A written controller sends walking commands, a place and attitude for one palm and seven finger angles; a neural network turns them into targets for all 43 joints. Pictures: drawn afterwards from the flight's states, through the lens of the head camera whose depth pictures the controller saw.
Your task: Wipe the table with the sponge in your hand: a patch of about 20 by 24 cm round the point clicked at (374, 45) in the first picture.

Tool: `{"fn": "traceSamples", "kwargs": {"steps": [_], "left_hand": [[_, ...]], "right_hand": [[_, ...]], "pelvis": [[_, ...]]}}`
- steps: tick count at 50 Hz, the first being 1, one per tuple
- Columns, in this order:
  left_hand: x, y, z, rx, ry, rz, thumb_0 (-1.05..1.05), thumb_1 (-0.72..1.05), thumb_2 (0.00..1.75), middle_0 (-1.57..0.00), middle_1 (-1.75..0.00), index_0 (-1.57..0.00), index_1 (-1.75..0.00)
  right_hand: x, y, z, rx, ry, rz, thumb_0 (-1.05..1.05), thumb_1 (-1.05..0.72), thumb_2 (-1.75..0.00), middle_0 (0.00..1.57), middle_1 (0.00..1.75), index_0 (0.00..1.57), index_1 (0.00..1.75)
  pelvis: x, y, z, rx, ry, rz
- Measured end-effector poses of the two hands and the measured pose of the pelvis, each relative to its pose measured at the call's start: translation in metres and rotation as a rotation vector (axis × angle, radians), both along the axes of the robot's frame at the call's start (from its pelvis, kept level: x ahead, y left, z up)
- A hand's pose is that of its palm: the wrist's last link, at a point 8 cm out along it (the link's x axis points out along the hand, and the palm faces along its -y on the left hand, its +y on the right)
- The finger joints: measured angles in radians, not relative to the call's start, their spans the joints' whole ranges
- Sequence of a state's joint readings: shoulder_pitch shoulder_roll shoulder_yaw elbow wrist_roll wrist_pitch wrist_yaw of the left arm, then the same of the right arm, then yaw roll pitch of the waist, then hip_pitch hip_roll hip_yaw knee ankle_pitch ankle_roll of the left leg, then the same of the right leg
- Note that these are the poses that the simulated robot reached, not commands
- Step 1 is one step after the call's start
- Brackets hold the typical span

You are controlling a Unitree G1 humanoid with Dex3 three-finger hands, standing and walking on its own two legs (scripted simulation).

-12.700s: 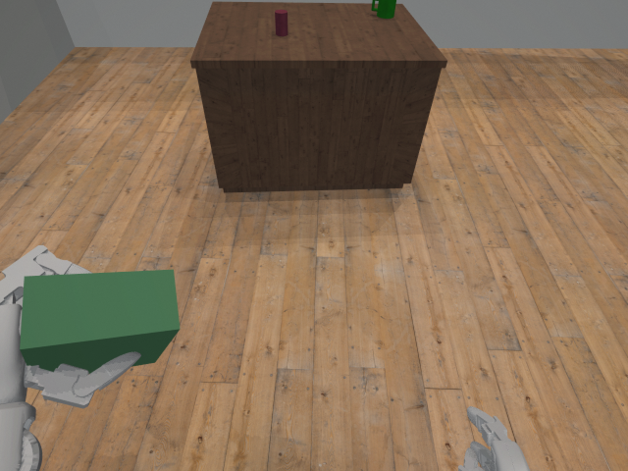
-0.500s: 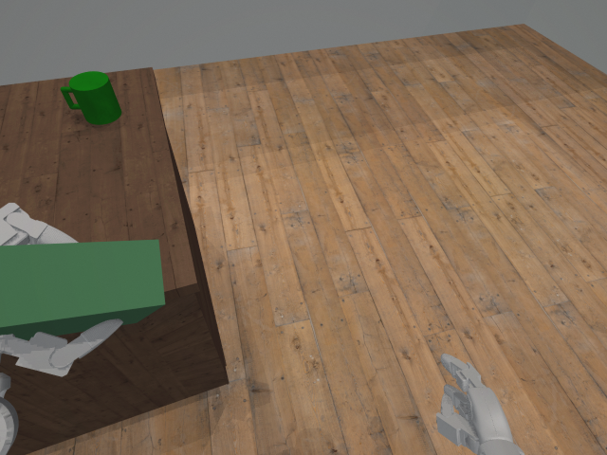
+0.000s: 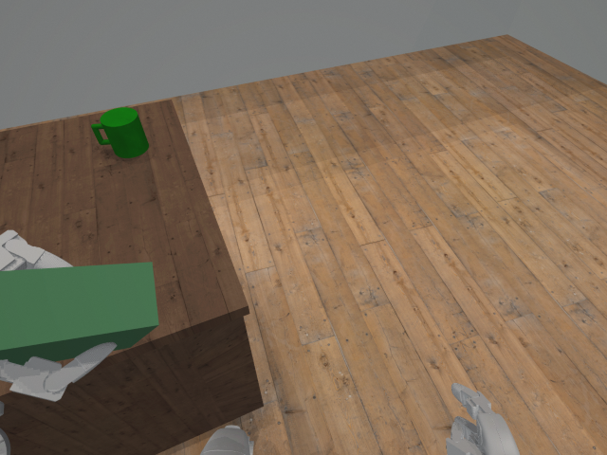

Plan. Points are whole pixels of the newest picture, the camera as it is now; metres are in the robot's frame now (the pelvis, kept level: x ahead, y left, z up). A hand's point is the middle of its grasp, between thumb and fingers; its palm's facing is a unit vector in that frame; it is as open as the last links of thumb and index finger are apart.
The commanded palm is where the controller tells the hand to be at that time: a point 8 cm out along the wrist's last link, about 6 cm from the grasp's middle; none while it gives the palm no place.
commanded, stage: shuffle to correct the standing spot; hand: left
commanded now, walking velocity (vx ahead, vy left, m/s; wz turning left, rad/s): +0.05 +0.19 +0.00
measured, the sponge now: (97, 315) +0.21 +0.22 +0.16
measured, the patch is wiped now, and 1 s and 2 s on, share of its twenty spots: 0.00 0.00 0.00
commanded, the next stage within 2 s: come to a stop and stand still in 0.22 s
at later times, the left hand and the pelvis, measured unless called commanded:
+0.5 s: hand out of the picture +0.23 +0.41 +0.18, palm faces +0.45 -0.73 -0.51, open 9.8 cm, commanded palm +0.19 +0.42 +0.18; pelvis +0.03 +0.15 +0.00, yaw -1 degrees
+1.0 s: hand out of the picture +0.26 +0.47 +0.17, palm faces +0.46 -0.77 -0.45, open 9.8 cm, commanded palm +0.19 +0.45 +0.18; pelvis +0.03 +0.17 +0.01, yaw +0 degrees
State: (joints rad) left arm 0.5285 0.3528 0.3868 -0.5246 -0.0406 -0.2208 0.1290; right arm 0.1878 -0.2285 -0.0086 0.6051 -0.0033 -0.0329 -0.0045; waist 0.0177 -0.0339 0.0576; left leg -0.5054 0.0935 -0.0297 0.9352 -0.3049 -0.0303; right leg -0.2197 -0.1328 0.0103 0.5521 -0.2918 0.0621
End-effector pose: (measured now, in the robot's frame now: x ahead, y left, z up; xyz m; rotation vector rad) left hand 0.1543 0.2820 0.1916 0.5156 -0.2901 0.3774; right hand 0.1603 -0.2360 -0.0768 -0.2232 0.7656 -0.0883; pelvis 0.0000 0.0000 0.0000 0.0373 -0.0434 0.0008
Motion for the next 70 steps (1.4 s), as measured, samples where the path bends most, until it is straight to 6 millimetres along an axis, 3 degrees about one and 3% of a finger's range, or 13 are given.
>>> {"fn": "traceSamples", "kwargs": {"steps": [5,9,16,21,28,32,37,42,46,52,56,60,70], "left_hand": [[0.034,0.043,-0.008,-0.014,-0.096,-0.059,0.0,-0.47,1.0,-0.77,-1.35,-0.77,-1.35],[0.049,0.069,-0.012,0.03,-0.078,-0.063,-0.01,-0.47,1.0,-0.77,-1.35,-0.77,-1.35],[0.037,0.065,0.015,0.104,-0.04,-0.117,-0.01,-0.47,1.01,-0.77,-1.35,-0.77,-1.35],[0.03,0.107,0.028,0.152,0.016,-0.052,0.0,-0.47,1.01,-0.77,-1.35,-0.77,-1.35],[0.043,0.183,-0.022,-0.06,0.039,0.109,0.0,-0.47,1.01,-0.77,-1.35,-0.77,-1.35],[0.058,0.177,-0.038,-0.206,0.02,0.049,-0.01,-0.47,1.01,-0.77,-1.35,-0.77,-1.35],[0.059,0.156,0.001,-0.105,-0.079,-0.091,-0.01,-0.47,1.01,-0.77,-1.35,-0.77,-1.35],[0.049,0.159,0.029,0.043,-0.051,-0.097,-0.01,-0.47,1.01,-0.77,-1.35,-0.77,-1.35],[0.043,0.178,0.009,-0.019,0.058,0.001,-0.01,-0.47,1.01,-0.77,-1.35,-0.77,-1.35],[0.064,0.231,-0.013,-0.058,0.057,0.109,-0.01,-0.47,1.01,-0.77,-1.35,-0.77,-1.35],[0.071,0.205,-0.033,-0.14,0.078,-0.006,-0.01,-0.47,1.01,-0.77,-1.35,-0.77,-1.35],[0.075,0.182,-0.029,-0.124,0.063,-0.192,-0.01,-0.47,1.01,-0.77,-1.35,-0.77,-1.35],[0.079,0.256,0.0,0.028,-0.042,-0.069,-0.01,-0.47,1.01,-0.77,-1.35,-0.77,-1.35]], "right_hand": [[0.008,0.031,-0.009,-0.056,-0.077,-0.061,0.01,-0.9,-0.89,0.2,0.3,0.2,0.3],[0.003,0.069,-0.013,0.008,-0.063,-0.08,0.01,-0.9,-0.89,0.19,0.3,0.2,0.3],[0.001,0.118,-0.035,0.103,0.007,0.009,0.01,-0.9,-0.89,0.2,0.3,0.2,0.3],[0.001,0.138,-0.03,0.095,0.079,-0.007,0.01,-0.9,-0.89,0.2,0.3,0.2,0.3],[0.021,0.161,-0.017,-0.017,0.002,-0.052,0.01,-0.9,-0.89,0.2,0.3,0.2,0.3],[0.033,0.184,0.007,-0.033,-0.05,-0.018,0.01,-0.9,-0.89,0.2,0.3,0.2,0.3],[0.05,0.205,0.029,0.008,-0.152,0.047,0.01,-0.9,-0.89,0.2,0.3,0.2,0.3],[0.055,0.206,0.026,0.059,-0.159,0.032,0.01,-0.9,-0.89,0.2,0.3,0.2,0.3],[0.047,0.196,0.015,0.055,-0.115,-0.008,0.01,-0.9,-0.89,0.2,0.3,0.2,0.3],[0.021,0.179,0.007,-0.031,-0.006,0.015,0.01,-0.9,-0.89,0.2,0.3,0.2,0.3],[0.009,0.178,0.012,-0.064,-0.001,-0.013,0.01,-0.9,-0.89,0.2,0.3,0.2,0.3],[0.006,0.191,0.02,-0.087,-0.016,-0.052,0.01,-0.9,-0.89,0.2,0.3,0.2,0.3],[0.037,0.245,0.026,-0.049,-0.063,-0.009,0.01,-0.9,-0.89,0.2,0.3,0.2,0.3]], "pelvis": [[0.005,0.051,-0.023,-0.031,0.004,0.016],[0.0,0.064,-0.023,0.003,0.013,-0.01],[0.01,0.095,-0.016,-0.027,0.039,0.006],[0.02,0.122,-0.001,-0.003,0.045,-0.001],[0.028,0.164,-0.009,-0.039,0.007,-0.017],[0.026,0.169,-0.003,-0.025,0.011,-0.001],[0.022,0.167,0.002,-0.032,0.041,-0.009],[0.026,0.169,0.006,-0.063,0.053,-0.019],[0.033,0.173,0.007,-0.064,0.049,-0.019],[0.024,0.179,0.006,-0.059,0.043,-0.013],[0.023,0.194,0.006,-0.052,0.04,-0.029],[0.028,0.208,0.006,-0.052,0.046,-0.032],[0.043,0.231,0.006,-0.059,0.061,-0.016]]}}
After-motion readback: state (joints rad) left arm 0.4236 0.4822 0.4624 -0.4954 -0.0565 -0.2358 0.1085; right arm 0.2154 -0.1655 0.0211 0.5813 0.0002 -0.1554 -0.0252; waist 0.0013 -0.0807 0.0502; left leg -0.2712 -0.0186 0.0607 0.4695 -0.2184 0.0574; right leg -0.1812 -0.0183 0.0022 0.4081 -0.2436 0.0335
